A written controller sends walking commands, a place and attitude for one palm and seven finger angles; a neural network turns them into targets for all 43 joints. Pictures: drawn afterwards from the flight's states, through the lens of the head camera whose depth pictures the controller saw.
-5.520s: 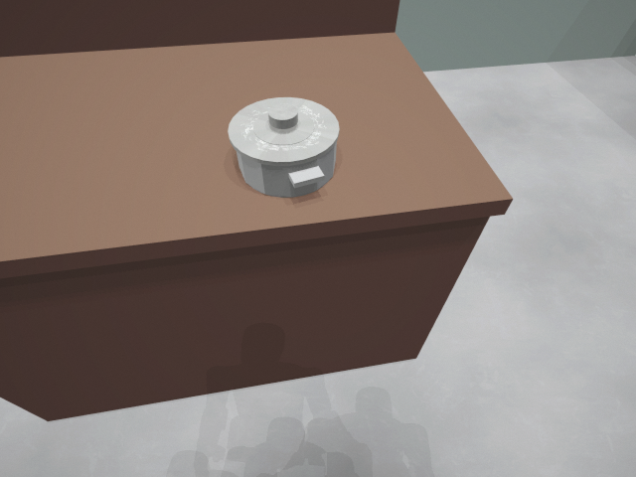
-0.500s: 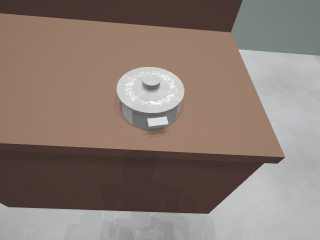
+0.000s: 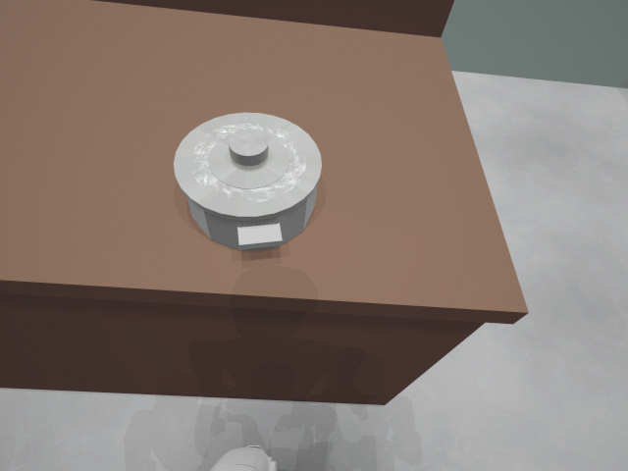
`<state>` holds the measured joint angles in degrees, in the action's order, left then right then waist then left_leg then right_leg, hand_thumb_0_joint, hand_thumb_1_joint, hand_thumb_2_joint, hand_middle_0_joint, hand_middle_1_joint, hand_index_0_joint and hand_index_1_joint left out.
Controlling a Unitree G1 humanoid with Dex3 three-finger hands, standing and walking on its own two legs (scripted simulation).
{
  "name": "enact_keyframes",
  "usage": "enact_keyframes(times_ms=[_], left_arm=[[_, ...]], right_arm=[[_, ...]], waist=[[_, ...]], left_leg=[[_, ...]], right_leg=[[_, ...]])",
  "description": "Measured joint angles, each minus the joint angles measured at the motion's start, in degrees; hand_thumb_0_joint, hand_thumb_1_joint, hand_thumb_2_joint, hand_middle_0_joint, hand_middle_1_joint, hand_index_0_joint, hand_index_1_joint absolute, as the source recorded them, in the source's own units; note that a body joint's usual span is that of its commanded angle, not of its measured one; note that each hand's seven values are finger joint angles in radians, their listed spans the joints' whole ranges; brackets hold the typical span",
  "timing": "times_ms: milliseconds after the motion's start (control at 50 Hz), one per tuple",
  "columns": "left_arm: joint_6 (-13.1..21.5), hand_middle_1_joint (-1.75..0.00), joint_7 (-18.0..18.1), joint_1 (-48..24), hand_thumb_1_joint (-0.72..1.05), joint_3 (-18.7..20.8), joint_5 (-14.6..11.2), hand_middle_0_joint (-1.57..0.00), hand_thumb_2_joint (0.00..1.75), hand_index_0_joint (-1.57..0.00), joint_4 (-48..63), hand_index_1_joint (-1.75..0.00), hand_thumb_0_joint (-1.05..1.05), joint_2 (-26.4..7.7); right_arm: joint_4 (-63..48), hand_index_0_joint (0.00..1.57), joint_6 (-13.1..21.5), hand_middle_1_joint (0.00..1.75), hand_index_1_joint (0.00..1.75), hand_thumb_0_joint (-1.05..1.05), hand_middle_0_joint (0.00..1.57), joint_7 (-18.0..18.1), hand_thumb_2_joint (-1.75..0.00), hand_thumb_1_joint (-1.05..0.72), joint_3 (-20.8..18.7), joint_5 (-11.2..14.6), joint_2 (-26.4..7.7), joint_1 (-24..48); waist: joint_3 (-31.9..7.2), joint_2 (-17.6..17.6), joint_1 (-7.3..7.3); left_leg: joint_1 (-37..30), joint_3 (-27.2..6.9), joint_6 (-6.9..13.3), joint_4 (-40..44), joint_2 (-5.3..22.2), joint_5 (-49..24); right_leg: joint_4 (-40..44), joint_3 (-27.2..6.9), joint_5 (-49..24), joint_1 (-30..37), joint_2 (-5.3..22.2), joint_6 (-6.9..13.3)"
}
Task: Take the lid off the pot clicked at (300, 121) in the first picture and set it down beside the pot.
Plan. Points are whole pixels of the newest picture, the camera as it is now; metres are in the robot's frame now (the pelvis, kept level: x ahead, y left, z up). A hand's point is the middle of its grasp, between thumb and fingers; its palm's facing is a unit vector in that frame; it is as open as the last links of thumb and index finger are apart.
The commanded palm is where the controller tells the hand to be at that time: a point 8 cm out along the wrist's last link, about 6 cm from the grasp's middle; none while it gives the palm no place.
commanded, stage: come to a stop and stand still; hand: left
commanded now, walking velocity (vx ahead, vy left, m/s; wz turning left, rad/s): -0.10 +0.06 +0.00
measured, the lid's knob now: (248, 147) +0.47 +0.13 +0.12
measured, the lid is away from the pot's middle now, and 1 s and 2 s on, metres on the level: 0.00 0.00 0.00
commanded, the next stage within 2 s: look again from close up in 0.88 s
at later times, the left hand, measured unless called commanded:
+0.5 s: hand out of the picture +0.04 +0.12 -0.16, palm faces +0.00 -0.98 -0.19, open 7.3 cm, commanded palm none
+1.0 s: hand out of the picture +0.01 +0.09 -0.17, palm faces +0.04 -0.99 -0.15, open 7.3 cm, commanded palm none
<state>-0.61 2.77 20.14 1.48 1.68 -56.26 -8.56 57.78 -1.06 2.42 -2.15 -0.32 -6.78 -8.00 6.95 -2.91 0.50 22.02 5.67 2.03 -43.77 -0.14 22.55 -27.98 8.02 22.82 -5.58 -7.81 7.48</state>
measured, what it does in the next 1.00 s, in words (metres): steps on the spot: left foot, then right foot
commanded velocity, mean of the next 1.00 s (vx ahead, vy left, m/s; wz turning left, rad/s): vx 0.00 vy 0.00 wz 0.00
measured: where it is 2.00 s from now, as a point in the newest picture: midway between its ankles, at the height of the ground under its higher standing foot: outside the picture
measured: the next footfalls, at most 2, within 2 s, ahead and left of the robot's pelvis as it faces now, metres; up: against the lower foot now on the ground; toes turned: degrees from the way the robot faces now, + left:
left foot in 0.02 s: +0.06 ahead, +0.06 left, +0.00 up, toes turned +3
right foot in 0.36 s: +0.04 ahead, -0.22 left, +0.00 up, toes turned +1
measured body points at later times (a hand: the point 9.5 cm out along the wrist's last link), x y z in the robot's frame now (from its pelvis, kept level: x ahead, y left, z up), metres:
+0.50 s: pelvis +0.01 -0.06 +0.01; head +0.03 -0.05 +0.46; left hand +0.04 +0.17 -0.15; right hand +0.06 -0.29 -0.13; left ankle +0.02 +0.06 -0.72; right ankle +0.00 -0.22 -0.72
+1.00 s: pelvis +0.02 -0.07 +0.02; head +0.03 -0.05 +0.46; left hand +0.01 +0.14 -0.15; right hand +0.01 -0.29 -0.14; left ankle +0.02 +0.06 -0.72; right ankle +0.00 -0.22 -0.72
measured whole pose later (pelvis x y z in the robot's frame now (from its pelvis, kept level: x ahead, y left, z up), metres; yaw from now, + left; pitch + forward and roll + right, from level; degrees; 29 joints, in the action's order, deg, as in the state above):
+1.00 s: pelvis +0.02 -0.07 +0.02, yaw +1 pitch -1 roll +0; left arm 0.5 2.2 17.0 -0.6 0.7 -62.1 -8.4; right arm 63.1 0.0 1.1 -0.6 -0.8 -6.7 -16.8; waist 3.5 -2.0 0.1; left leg 12.1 2.0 -1.2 -28.2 2.8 14.6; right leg -26.3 -0.6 16.0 -8.9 2.0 -2.1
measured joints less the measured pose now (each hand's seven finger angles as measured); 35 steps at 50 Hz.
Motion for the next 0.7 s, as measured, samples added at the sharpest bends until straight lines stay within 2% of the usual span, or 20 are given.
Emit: enact_keyframes(times_ms=[20,40,60,80,100,140,180,240,300,360,400,440,500,700], left_arm=[[0.07,-0.3,-0.12,0.17,0.91,0.01,-0.44,-0.2,0.9,-0.2,-0.28,-0.3,0.01,0.0],[0.02,-0.3,-0.21,-0.27,0.91,0.13,-1.0,-0.2,0.9,-0.2,-0.68,-0.3,0.01,-0.25],[-0.31,-0.3,-0.2,-1.14,0.91,0.21,-1.42,-0.2,0.9,-0.2,-0.92,-0.3,0.01,-0.61],[-0.87,-0.3,-0.17,-2.32,0.91,0.26,-1.51,-0.2,0.9,-0.2,-1.05,-0.3,0.01,-0.9],[-1.36,-0.3,-0.18,-3.75,0.91,0.3,-1.48,-0.2,0.9,-0.2,-0.98,-0.3,0.01,-1.08],[-1.8,-0.3,-0.3,-6.45,0.91,0.53,-1.05,-0.2,0.9,-0.2,0.19,-0.3,0.01,-1.44],[-1.67,-0.3,-0.4,-8.3,0.92,0.89,-0.76,-0.2,0.9,-0.2,1.67,-0.3,0.01,-2.13],[-1.06,-0.3,-0.57,-9.69,0.93,1.02,-0.45,-0.2,0.9,-0.2,3.06,-0.3,0.01,-2.96],[-0.63,-0.3,-0.58,-9.8,0.92,0.77,-0.36,-0.2,0.9,-0.2,2.96,-0.3,0.01,-3.58],[0.19,-0.3,-0.52,-8.58,0.92,0.22,-0.45,-0.2,0.9,-0.2,2.24,-0.3,0.01,-4.73],[0.33,-0.3,-0.35,-8.33,0.92,-0.32,-0.47,-0.2,0.9,-0.2,0.37,-0.3,0.01,-4.08],[0.3,-0.3,-0.62,-7.3,0.92,-1.04,-0.54,-0.2,0.9,-0.2,-0.81,-0.3,0.01,-3.06],[0.22,-0.3,-0.87,-5.72,0.91,-1.71,-0.62,-0.2,0.9,-0.2,-1.79,-0.3,0.01,-1.95],[0.47,-0.3,-0.84,-3.16,0.92,-1.94,-0.93,-0.2,0.9,-0.2,-3.95,-0.3,0.01,-0.64]], right_arm=[[-0.5,0.2,0.57,0.3,0.3,0.0,0.2,0.09,-0.9,-0.91,0.32,0.03,0.09,0.05],[-0.95,0.2,1.09,0.3,0.3,0.0,0.2,0.28,-0.9,-0.91,0.51,-0.1,0.51,0.3],[-1.61,0.2,1.36,0.3,0.3,0.0,0.2,0.39,-0.9,-0.91,0.76,-0.11,0.97,0.33],[-2.24,0.2,1.58,0.3,0.3,0.0,0.2,0.51,-0.9,-0.91,1.14,-0.12,1.15,-0.14],[-2.7,0.2,1.79,0.3,0.3,0.0,0.2,0.92,-0.9,-0.92,0.99,-0.1,0.98,-0.82],[-2.38,0.2,1.71,0.3,0.3,-0.01,0.21,0.88,-0.9,-0.94,0.84,-0.56,0.02,-1.87],[-1.45,0.2,1.24,0.3,0.3,-0.01,0.21,0.07,-0.9,-0.94,0.85,-0.91,-0.87,-2.51],[-0.68,0.2,0.77,0.3,0.3,-0.01,0.21,-0.81,-0.9,-0.95,0.61,-1.08,-1.77,-2.95],[-0.73,0.2,0.6,0.3,0.3,0.0,0.21,-1.34,-0.9,-0.95,0.33,-1.05,-2.14,-3.22],[-1.0,0.2,0.69,0.3,0.3,0.0,0.21,-1.74,-0.9,-0.94,0.41,-0.61,-1.46,-3.99],[-0.63,0.2,0.68,0.3,0.3,0.0,0.2,-1.88,-0.9,-0.93,0.35,-0.32,-1.62,-3.7],[-0.45,0.2,0.54,0.3,0.3,0.0,0.2,-1.78,-0.9,-0.93,0.17,-0.2,-2.08,-3.94],[0.11,0.2,0.41,0.3,0.3,0.0,0.2,-1.98,-0.9,-0.93,0.4,-0.14,-2.4,-4.72],[3.34,0.2,0.45,0.3,0.3,0.0,0.2,-1.79,-0.9,-0.92,1.05,-0.09,-1.66,-7.54]], waist=[[0.05,0.22,-0.24],[0.53,-0.42,-0.59],[1.16,-1.32,-0.95],[1.47,-1.66,-1.34],[1.56,-1.4,-1.54],[1.22,-0.64,-0.99],[0.33,-0.17,0.06],[-0.98,0.49,0.65],[-2.0,1.13,0.12],[-3.09,-0.58,-0.14],[-2.56,0.35,-0.55],[-2.62,1.49,-1.18],[-2.96,1.76,-1.39],[-3.08,1.68,-0.49]], left_leg=[[-2.37,-0.14,1.15,4.94,0.13,-4.46],[-3.33,0.24,2.29,5.83,0.1,-4.98],[-4.03,0.85,3.11,5.86,-0.21,-4.53],[-4.61,0.93,3.56,6.18,-0.46,-4.21],[-5.13,0.48,3.68,6.85,-0.59,-4.27],[-6.04,-0.58,3.29,9.15,-0.69,-5.45],[-6.57,-1.36,2.77,11.6,-0.61,-7.02],[-6.87,-2.45,2.22,14.09,-0.12,-8.6],[-6.69,-3.42,1.21,14.66,0.71,-8.98],[-5.82,-2.93,-0.16,12.76,0.22,-7.8],[-6.07,-3.01,-0.95,11.45,0.99,-6.83],[-7.01,-3.3,-1.55,12.07,1.6,-7.01],[-8.24,-3.21,-2.21,13.42,2.06,-7.39],[-9.32,-3.74,-3.53,15.11,3.27,-7.93]], right_leg=[[-3.08,0.11,0.37,-1.0,-0.48,-1.07],[-9.51,-0.14,0.26,-3.76,0.05,-3.61],[-18.91,-1.65,2.55,-7.54,0.66,-6.21],[-27.81,-3.72,5.0,-11.21,0.88,-7.41],[-34.06,-5.56,6.41,-14.07,1.22,-7.74],[-38.54,-8.57,6.94,-17.55,3.25,-7.67],[-36.1,-10.44,5.47,-18.77,6.26,-7.91],[-26.52,-10.78,4.3,-17.14,10.05,-8.58],[-13.7,-9.44,2.05,-12.49,11.5,-9.0],[0.01,-9.21,-6.15,-6.54,12.41,-8.82],[0.45,-9.3,-7.82,-5.76,11.82,-10.85],[0.24,-9.05,-7.19,-5.18,11.23,-11.55],[0.25,-9.13,-6.65,-4.66,10.76,-11.04],[1.09,-8.59,-6.65,-3.91,9.5,-9.53]])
